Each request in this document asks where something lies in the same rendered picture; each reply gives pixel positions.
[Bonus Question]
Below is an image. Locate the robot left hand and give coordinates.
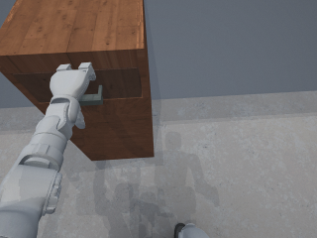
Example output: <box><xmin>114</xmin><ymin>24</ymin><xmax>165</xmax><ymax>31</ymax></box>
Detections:
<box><xmin>50</xmin><ymin>62</ymin><xmax>96</xmax><ymax>129</ymax></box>

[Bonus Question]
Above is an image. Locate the right robot thigh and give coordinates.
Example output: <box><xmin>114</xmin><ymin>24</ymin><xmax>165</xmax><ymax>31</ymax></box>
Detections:
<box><xmin>178</xmin><ymin>227</ymin><xmax>209</xmax><ymax>238</ymax></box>

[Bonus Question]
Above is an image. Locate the left robot upper arm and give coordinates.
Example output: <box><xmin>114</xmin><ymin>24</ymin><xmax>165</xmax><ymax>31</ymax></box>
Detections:
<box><xmin>0</xmin><ymin>165</ymin><xmax>62</xmax><ymax>238</ymax></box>

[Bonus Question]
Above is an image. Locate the left robot forearm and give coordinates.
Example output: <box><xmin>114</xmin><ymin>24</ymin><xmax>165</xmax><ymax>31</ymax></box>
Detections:
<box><xmin>0</xmin><ymin>94</ymin><xmax>79</xmax><ymax>201</ymax></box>

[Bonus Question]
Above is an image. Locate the handle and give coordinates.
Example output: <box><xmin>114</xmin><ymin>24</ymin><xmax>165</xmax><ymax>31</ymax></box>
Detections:
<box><xmin>78</xmin><ymin>85</ymin><xmax>104</xmax><ymax>106</ymax></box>

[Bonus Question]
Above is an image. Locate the cabinet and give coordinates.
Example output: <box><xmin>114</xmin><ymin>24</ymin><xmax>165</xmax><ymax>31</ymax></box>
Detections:
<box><xmin>0</xmin><ymin>0</ymin><xmax>155</xmax><ymax>162</ymax></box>

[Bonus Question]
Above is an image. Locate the drawer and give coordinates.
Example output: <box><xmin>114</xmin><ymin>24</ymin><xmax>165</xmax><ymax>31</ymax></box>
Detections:
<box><xmin>13</xmin><ymin>66</ymin><xmax>142</xmax><ymax>103</ymax></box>

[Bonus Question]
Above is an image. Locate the right robot shin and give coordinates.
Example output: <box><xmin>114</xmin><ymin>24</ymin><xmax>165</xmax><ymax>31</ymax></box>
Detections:
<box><xmin>181</xmin><ymin>223</ymin><xmax>196</xmax><ymax>230</ymax></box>

